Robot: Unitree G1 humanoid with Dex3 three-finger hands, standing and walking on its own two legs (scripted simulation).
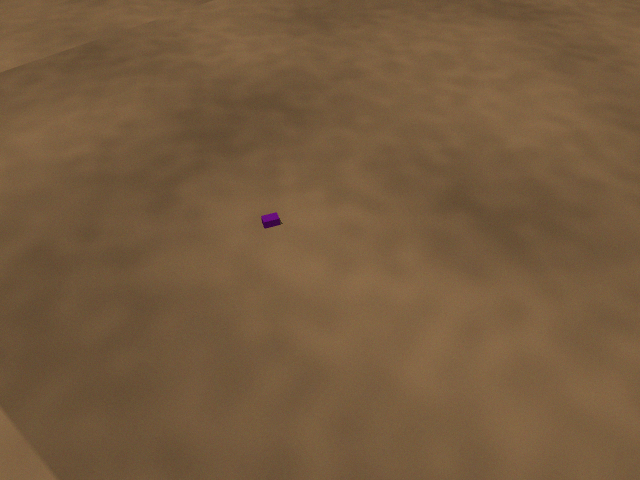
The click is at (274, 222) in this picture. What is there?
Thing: small box
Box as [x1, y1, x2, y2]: [261, 212, 279, 228]
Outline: 276,212 261,216 264,228 279,224 279,219
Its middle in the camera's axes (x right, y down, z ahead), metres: -0.23 -0.09 +1.77
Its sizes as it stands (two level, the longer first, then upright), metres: 0.072 0.044 0.039
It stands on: the floor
